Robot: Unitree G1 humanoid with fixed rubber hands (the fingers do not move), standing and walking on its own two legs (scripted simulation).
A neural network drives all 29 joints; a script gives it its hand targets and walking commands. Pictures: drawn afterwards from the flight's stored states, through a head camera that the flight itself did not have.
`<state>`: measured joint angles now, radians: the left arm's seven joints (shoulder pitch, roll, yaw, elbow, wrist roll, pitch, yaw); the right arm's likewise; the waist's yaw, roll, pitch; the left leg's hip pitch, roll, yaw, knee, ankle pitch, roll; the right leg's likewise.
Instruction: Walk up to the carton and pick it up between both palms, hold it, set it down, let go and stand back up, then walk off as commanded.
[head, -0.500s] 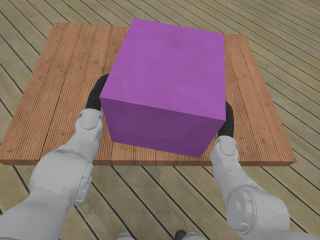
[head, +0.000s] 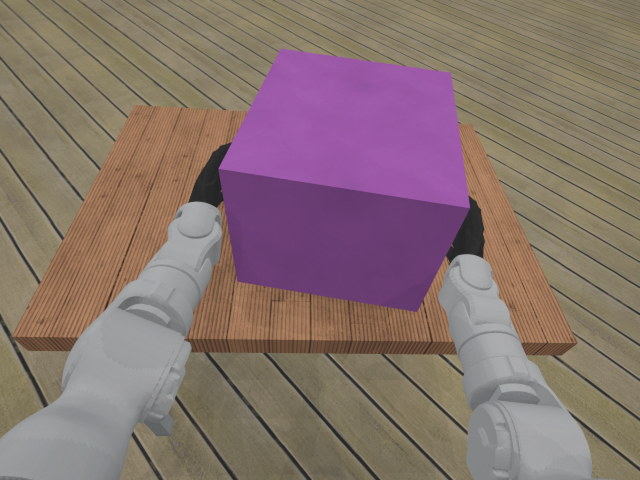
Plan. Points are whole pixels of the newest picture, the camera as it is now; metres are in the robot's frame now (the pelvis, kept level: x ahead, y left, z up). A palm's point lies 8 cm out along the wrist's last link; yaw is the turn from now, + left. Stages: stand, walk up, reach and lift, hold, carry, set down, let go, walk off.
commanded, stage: reach and lift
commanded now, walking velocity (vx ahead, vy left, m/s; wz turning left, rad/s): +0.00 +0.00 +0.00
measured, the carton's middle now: (346, 175) +0.52 -0.05 +0.11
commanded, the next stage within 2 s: none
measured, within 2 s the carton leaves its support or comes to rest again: neither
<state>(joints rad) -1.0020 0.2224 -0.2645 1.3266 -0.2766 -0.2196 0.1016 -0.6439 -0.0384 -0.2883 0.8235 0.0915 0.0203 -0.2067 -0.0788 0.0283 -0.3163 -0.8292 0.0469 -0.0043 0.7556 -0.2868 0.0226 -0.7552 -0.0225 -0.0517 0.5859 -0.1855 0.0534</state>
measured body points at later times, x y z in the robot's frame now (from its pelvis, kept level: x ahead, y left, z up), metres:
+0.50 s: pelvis -0.01 -0.03 +0.02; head -0.04 -0.01 +0.46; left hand +0.43 +0.14 +0.18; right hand +0.38 -0.20 +0.14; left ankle +0.03 +0.10 -0.71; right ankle +0.04 -0.16 -0.71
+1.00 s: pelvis +0.00 -0.05 +0.03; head -0.04 -0.03 +0.47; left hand +0.41 +0.14 +0.19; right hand +0.39 -0.21 +0.17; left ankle +0.03 +0.10 -0.71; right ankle +0.04 -0.16 -0.71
